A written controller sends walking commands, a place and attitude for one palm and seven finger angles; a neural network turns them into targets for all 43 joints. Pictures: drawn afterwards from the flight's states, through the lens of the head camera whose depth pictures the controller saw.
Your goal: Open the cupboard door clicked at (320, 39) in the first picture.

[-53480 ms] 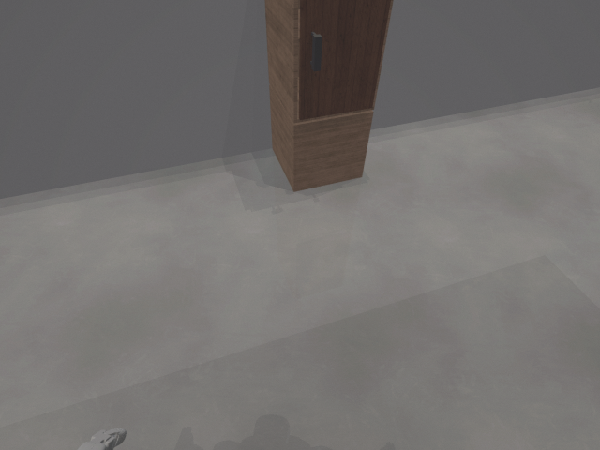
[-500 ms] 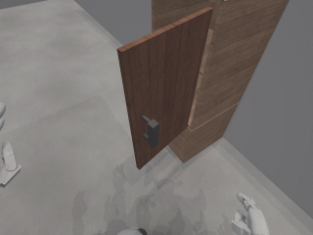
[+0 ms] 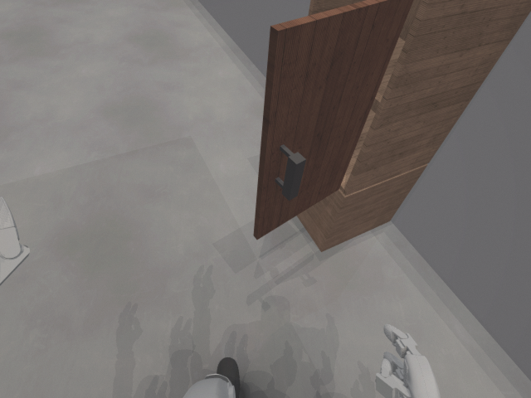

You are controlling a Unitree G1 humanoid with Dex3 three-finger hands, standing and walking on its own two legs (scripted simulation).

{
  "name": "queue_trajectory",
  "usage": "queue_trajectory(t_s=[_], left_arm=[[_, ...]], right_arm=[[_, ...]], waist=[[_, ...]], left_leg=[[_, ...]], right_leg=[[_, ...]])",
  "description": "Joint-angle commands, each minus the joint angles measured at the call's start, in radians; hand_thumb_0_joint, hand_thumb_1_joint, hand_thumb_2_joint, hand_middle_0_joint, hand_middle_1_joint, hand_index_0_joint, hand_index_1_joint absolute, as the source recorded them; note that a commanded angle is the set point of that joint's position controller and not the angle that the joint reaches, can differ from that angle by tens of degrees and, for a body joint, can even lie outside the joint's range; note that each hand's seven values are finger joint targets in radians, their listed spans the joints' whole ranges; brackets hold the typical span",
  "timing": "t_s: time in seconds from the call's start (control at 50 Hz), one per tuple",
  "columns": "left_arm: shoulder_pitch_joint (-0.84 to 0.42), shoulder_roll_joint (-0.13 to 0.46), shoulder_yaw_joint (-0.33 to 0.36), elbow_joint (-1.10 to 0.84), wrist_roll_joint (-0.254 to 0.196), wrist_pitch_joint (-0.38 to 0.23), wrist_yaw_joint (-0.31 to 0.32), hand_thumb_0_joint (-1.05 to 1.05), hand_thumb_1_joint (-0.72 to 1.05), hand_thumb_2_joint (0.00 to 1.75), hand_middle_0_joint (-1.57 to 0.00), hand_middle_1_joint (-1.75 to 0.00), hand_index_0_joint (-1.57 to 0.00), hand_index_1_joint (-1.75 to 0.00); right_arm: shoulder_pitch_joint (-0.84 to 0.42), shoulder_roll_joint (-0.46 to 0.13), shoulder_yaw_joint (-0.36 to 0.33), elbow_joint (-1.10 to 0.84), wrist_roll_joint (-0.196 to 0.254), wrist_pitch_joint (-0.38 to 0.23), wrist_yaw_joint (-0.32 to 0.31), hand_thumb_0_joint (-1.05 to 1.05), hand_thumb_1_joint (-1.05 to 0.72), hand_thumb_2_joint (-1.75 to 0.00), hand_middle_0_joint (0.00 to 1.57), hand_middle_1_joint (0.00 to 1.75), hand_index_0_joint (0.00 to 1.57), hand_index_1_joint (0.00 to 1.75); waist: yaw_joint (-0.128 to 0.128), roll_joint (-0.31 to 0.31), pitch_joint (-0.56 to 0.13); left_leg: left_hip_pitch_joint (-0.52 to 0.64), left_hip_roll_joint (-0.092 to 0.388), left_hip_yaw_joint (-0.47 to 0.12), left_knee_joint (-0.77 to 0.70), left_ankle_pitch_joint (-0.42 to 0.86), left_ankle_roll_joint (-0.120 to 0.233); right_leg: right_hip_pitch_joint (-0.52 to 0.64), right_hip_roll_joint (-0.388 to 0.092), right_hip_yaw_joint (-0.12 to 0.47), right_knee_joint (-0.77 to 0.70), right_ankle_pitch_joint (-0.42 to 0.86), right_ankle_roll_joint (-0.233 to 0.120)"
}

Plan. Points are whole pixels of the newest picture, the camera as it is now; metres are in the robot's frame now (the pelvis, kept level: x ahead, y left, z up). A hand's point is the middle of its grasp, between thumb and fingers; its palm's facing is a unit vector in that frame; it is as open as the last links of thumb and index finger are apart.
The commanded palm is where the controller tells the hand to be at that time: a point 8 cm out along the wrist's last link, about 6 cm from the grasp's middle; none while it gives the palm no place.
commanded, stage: stop stepping back and stand still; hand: left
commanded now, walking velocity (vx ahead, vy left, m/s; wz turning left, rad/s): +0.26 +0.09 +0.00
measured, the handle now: (287, 171) +0.57 -0.02 -0.05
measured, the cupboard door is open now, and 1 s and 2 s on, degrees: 100 100 100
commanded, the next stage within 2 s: let the arm hang, fingers relaxed in 1.72 s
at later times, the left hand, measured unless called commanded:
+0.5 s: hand (77, 319) +0.17 +0.19 +0.17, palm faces +0.17 -0.84 -0.52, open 7.4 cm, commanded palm +0.11 +0.27 +0.19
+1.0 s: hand (62, 301) +0.18 +0.20 +0.19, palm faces +0.27 -0.83 -0.49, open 7.4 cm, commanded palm +0.13 +0.26 +0.19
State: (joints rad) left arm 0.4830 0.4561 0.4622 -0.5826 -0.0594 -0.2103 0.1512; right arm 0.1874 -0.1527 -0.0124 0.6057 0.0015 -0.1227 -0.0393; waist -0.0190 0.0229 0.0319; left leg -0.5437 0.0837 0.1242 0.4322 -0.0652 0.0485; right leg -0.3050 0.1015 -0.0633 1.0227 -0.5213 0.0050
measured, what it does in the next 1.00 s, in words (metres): steps on the spot: right foot, then left foot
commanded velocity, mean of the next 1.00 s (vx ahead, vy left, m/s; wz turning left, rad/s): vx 0.09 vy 0.03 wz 0.00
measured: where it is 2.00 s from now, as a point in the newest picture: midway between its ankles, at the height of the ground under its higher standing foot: outside the picture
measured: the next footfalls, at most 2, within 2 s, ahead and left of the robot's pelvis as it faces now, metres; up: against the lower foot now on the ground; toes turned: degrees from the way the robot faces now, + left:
right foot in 0.10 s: -0.14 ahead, -0.07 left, -0.01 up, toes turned -4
left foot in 0.26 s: +0.06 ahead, +0.12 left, -0.01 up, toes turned -3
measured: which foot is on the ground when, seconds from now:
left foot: down 0.00-0.08, up 0.10-0.24, down 0.26-0.52, up 0.54-0.88, down 0.90-1.00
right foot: up 0.00-0.08, down 0.10-0.28, up 0.30-0.48, down 0.50-1.00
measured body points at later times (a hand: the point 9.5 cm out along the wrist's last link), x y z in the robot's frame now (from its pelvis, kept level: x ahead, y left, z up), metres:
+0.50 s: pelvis -0.07 +0.00 +0.00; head -0.07 +0.00 +0.45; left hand +0.15 +0.24 +0.20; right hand +0.01 -0.26 -0.09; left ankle +0.02 +0.12 -0.73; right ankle -0.08 -0.06 -0.73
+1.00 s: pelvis -0.06 -0.01 +0.01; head -0.05 -0.01 +0.46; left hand +0.16 +0.25 +0.21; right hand +0.08 -0.28 -0.07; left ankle -0.02 +0.13 -0.73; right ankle -0.07 -0.06 -0.73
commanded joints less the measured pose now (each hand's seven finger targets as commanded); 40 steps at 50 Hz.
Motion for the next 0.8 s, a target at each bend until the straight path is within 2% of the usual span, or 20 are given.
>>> queue_trajectory(t_s=[0.0,0.02,0.06,0.1,0.12,0.14,0.2,0.24,0.26,0.28,0.32,0.36,0.4,0.44,0.46,0.5,0.54,0.58,0.66,0.78], left_arm=[[0.113,0.222,0.183,-0.326,-0.036,-0.050,0.030,0.00,0.90,0.90,-0.20,-0.30,-0.20,-0.30],[0.082,0.198,0.149,-0.336,-0.032,-0.050,0.024,0.00,0.90,0.90,-0.20,-0.30,-0.20,-0.30],[0.018,0.254,0.171,-0.295,-0.013,-0.052,0.041,0.00,0.90,0.90,-0.20,-0.30,-0.20,-0.30],[-0.010,0.269,0.204,-0.121,-0.024,-0.048,0.056,0.00,0.90,0.90,-0.20,-0.30,-0.20,-0.30],[-0.013,0.126,0.059,-0.045,-0.029,-0.029,0.040,0.00,0.90,0.90,-0.20,-0.30,-0.20,-0.30],[-0.075,0.146,0.067,-0.029,-0.012,-0.017,0.042,0.00,0.90,0.90,-0.20,-0.30,-0.20,-0.30],[-0.141,0.109,0.011,0.142,0.006,-0.003,0.035,0.00,0.90,0.90,-0.20,-0.30,-0.20,-0.30],[-0.236,0.109,-0.015,0.107,0.013,-0.005,0.033,0.00,0.90,0.90,-0.20,-0.30,-0.20,-0.30],[-0.300,0.111,-0.024,0.064,0.018,-0.018,0.033,0.00,0.90,0.90,-0.20,-0.30,-0.20,-0.30],[-0.260,0.122,-0.016,0.070,0.031,-0.013,0.035,0.00,0.90,0.90,-0.20,-0.30,-0.20,-0.30],[-0.170,0.161,0.023,-0.079,0.026,-0.020,0.024,0.00,0.90,0.90,-0.20,-0.30,-0.20,-0.30],[0.026,0.151,0.060,-0.177,0.013,-0.015,0.026,0.00,0.90,0.90,-0.20,-0.30,-0.20,-0.30],[0.159,0.222,0.150,-0.247,0.007,-0.027,0.035,0.00,0.90,0.90,-0.20,-0.30,-0.20,-0.30],[0.207,0.193,0.155,-0.236,0.018,-0.034,0.043,0.00,0.90,0.90,-0.20,-0.30,-0.20,-0.30],[0.193,0.194,0.166,-0.204,0.023,-0.033,0.047,0.00,0.90,0.90,-0.20,-0.30,-0.20,-0.30],[0.129,0.214,0.181,-0.135,0.017,-0.024,0.054,0.00,0.90,0.90,-0.20,-0.30,-0.20,-0.30],[0.055,0.182,0.164,-0.029,0.022,-0.056,0.045,0.00,0.90,0.90,-0.20,-0.30,-0.20,-0.30],[0.077,0.153,0.141,0.087,0.019,-0.070,0.036,0.00,0.90,0.90,-0.20,-0.30,-0.20,-0.30],[-0.025,0.085,0.023,0.170,0.030,-0.083,0.030,0.00,0.90,0.90,-0.20,-0.30,-0.20,-0.30],[-0.042,0.127,0.029,-0.015,0.038,-0.088,0.043,0.00,0.90,0.90,-0.20,-0.30,-0.20,-0.30]], right_arm=[[-0.078,-0.139,-0.043,-0.161,-0.014,-0.056,-0.021,0.00,-0.90,-0.90,0.20,0.30,0.20,0.30],[-0.057,-0.128,-0.034,-0.151,-0.005,-0.051,-0.020,0.00,-0.90,-0.90,0.20,0.30,0.20,0.30],[-0.056,-0.159,-0.037,-0.114,-0.003,-0.021,-0.017,0.00,-0.90,-0.90,0.20,0.30,0.20,0.30],[-0.084,-0.171,-0.022,-0.104,-0.018,-0.021,-0.007,0.00,-0.90,-0.90,0.20,0.30,0.20,0.30],[-0.028,-0.169,-0.037,-0.097,0.003,-0.013,-0.018,0.00,-0.90,-0.90,0.20,0.30,0.20,0.30],[-0.071,-0.186,-0.043,-0.125,0.020,-0.027,-0.026,0.00,-0.90,-0.90,0.20,0.30,0.20,0.30],[-0.055,-0.185,-0.023,-0.072,0.019,-0.027,-0.055,0.00,-0.90,-0.90,0.20,0.30,0.20,0.30],[-0.027,-0.219,-0.020,-0.086,0.007,-0.028,-0.064,0.00,-0.90,-0.90,0.20,0.30,0.20,0.30],[-0.024,-0.207,-0.017,-0.095,0.002,-0.037,-0.056,0.00,-0.90,-0.90,0.20,0.30,0.20,0.30],[-0.032,-0.198,-0.022,-0.101,-0.001,-0.046,-0.053,0.00,-0.90,-0.90,0.20,0.30,0.20,0.30],[-0.081,-0.179,-0.018,-0.105,-0.010,-0.064,-0.040,0.00,-0.90,-0.90,0.20,0.30,0.20,0.30],[-0.101,-0.186,-0.023,-0.133,-0.005,-0.063,-0.024,0.00,-0.90,-0.90,0.20,0.30,0.20,0.30],[-0.107,-0.182,-0.023,-0.162,-0.001,-0.056,-0.020,0.00,-0.90,-0.90,0.20,0.30,0.20,0.30],[-0.086,-0.165,-0.024,-0.180,-0.003,-0.034,-0.020,0.00,-0.90,-0.90,0.20,0.30,0.20,0.30],[-0.079,-0.160,-0.030,-0.176,-0.003,-0.022,-0.025,0.00,-0.90,-0.90,0.20,0.30,0.20,0.30],[-0.063,-0.159,-0.044,-0.169,-0.003,-0.009,-0.036,0.00,-0.90,-0.90,0.20,0.30,0.20,0.30],[0.000,-0.185,-0.052,-0.115,-0.013,-0.027,-0.038,0.00,-0.90,-0.90,0.20,0.30,0.20,0.30],[0.010,-0.173,-0.043,-0.090,-0.005,-0.018,-0.042,0.00,-0.90,-0.90,0.20,0.30,0.20,0.30],[-0.020,-0.183,-0.041,-0.078,0.004,-0.033,-0.050,0.00,-0.90,-0.90,0.20,0.30,0.20,0.30],[-0.067,-0.179,-0.039,-0.107,0.000,-0.064,-0.045,0.00,-0.90,-0.90,0.20,0.30,0.20,0.30]], waist=[[0.029,0.272,-0.239],[0.013,0.156,-0.231],[0.007,-0.166,-0.106],[0.010,-0.106,-0.133],[-0.009,-0.163,-0.121],[-0.003,-0.234,-0.058],[-0.031,-0.073,-0.074],[-0.032,0.185,-0.088],[-0.025,0.193,-0.044],[-0.010,0.061,0.006],[0.013,0.008,-0.039],[0.030,0.152,-0.079],[0.046,0.339,-0.111],[0.034,0.292,-0.084],[0.034,0.183,-0.063],[0.035,-0.265,-0.030],[-0.017,-0.121,-0.034],[-0.016,-0.042,-0.059],[0.000,-0.149,-0.043],[0.048,-0.201,-0.067]], left_leg=[[0.287,0.058,-0.049,-0.209,-0.461,-0.150],[0.339,-0.016,0.050,-0.008,-0.345,-0.168],[0.286,-0.034,-0.098,0.512,-0.207,-0.090],[0.141,0.013,-0.180,0.583,-0.199,-0.090],[0.033,-0.055,-0.135,0.501,-0.166,-0.087],[0.072,-0.047,-0.116,0.397,-0.153,-0.067],[0.414,-0.093,-0.045,0.085,-0.114,-0.002],[0.525,0.168,-0.405,-0.009,-0.013,0.148],[0.466,0.281,-0.608,-0.135,-0.129,0.211],[0.405,0.304,-0.648,-0.183,-0.154,0.235],[0.216,0.246,-0.524,-0.239,-0.351,0.163],[0.054,0.154,-0.292,-0.281,-0.515,0.079],[-0.077,0.099,-0.176,-0.272,-0.631,0.026],[-0.190,0.062,-0.119,-0.152,-0.673,-0.005],[-0.209,0.023,-0.078,0.000,-0.643,-0.025],[-0.197,-0.090,-0.079,0.599,-0.485,-0.062],[-0.120,-0.043,-0.160,0.722,-0.304,-0.064],[-0.081,-0.029,-0.144,0.674,-0.200,-0.075],[0.005,-0.040,-0.085,0.457,-0.204,-0.054],[0.183,-0.070,-0.048,0.153,-0.218,-0.020]], right_leg=[[0.135,0.020,-0.094,-0.570,-0.124,-0.062],[0.086,-0.075,-0.007,-0.735,-0.066,-0.109],[-0.243,-0.426,0.486,-0.916,0.049,-0.227],[-0.148,-0.497,0.529,-0.865,0.203,-0.269],[0.110,-0.339,0.347,-0.731,0.496,-0.169],[0.096,-0.327,0.345,-0.675,0.725,-0.133],[0.016,-0.251,0.146,-0.413,0.815,-0.041],[-0.176,-0.116,0.053,-0.130,0.364,0.038],[-0.257,-0.090,0.092,-0.025,0.007,0.036],[-0.275,-0.079,0.110,0.014,-0.022,0.012],[-0.086,-0.127,0.110,-0.061,0.014,-0.005],[0.136,-0.100,0.015,-0.194,0.081,-0.010],[0.306,-0.070,-0.064,-0.278,0.137,-0.018],[0.401,-0.075,-0.068,-0.374,0.114,-0.029],[0.371,-0.113,0.004,-0.478,0.061,-0.050],[0.095,-0.468,0.653,-0.894,-0.313,-0.205],[0.024,-0.444,0.550,-0.872,-0.141,-0.169],[0.063,-0.375,0.370,-0.792,0.140,-0.132],[0.126,-0.335,0.208,-0.753,0.399,-0.051],[0.209,-0.322,0.197,-0.719,0.562,-0.021]])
